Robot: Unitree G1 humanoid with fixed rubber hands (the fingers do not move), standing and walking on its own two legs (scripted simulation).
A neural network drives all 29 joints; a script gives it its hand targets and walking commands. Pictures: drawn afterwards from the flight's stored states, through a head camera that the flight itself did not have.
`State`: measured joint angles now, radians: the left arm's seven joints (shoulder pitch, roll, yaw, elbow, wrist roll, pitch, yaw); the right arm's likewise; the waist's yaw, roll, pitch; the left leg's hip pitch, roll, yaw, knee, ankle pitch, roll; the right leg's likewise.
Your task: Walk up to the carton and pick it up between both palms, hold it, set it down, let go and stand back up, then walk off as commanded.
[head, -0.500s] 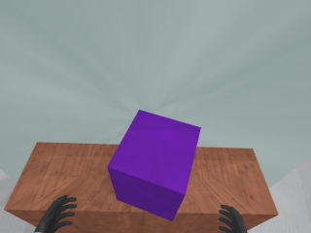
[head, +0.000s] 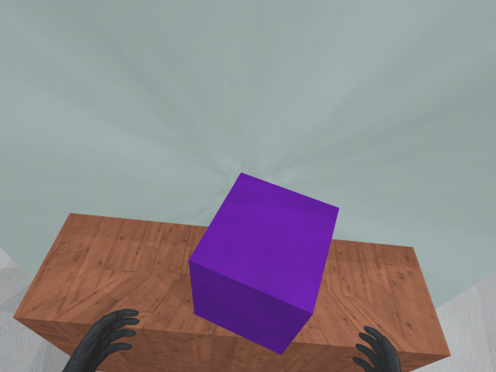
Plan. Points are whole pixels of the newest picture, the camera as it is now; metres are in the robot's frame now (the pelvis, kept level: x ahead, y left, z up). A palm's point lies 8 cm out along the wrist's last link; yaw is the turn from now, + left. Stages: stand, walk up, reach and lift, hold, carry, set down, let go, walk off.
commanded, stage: reach and lift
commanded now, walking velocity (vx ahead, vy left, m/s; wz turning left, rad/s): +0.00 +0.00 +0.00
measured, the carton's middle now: (261, 265) +0.35 -0.02 -0.09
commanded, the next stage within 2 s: none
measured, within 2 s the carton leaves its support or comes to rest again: neither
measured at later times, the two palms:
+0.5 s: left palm (98, 327) +0.20 +0.23 -0.02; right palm out of the picture +0.16 -0.18 -0.02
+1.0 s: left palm (115, 273) +0.27 +0.22 +0.02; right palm (391, 331) +0.21 -0.19 +0.02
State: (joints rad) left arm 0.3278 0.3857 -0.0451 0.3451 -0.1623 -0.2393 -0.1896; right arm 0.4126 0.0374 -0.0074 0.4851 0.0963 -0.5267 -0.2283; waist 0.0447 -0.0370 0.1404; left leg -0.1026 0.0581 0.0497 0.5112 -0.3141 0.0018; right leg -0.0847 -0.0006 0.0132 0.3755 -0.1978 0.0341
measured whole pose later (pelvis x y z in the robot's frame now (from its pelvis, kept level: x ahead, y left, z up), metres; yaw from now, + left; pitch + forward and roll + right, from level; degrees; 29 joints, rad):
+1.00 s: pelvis +0.01 +0.00 +0.00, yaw +0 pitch -6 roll -2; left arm 0.05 0.37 -0.03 0.23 -0.20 0.02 -0.17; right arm 0.23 -0.03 0.04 0.25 0.14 -0.25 -0.32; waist -0.03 -0.03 0.12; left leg -0.06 0.05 0.04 0.47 -0.31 0.01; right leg -0.04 0.00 0.02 0.33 -0.19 0.04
